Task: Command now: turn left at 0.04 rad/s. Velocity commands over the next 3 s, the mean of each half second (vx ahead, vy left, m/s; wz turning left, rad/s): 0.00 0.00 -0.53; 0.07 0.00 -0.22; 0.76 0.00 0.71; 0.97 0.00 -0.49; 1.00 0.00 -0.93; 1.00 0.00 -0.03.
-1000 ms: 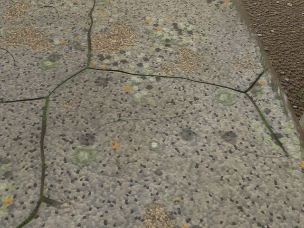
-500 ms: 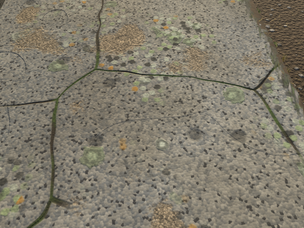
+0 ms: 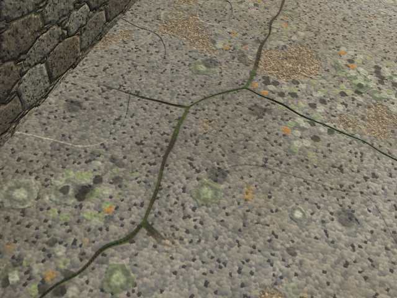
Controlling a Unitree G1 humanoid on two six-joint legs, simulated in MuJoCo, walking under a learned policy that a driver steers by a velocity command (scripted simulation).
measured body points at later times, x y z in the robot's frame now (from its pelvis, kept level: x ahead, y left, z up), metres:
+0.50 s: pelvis +0.02 -0.06 +0.00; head +0.07 -0.10 +0.45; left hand +0.24 +0.19 -0.08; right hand +0.11 -0.39 -0.10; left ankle +0.07 +0.10 -0.66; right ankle -0.02 -0.13 -0.74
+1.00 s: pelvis +0.09 -0.04 +0.00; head +0.10 -0.04 +0.45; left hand +0.34 +0.12 -0.10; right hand +0.08 -0.34 -0.10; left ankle +0.15 +0.05 -0.74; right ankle -0.01 -0.13 -0.74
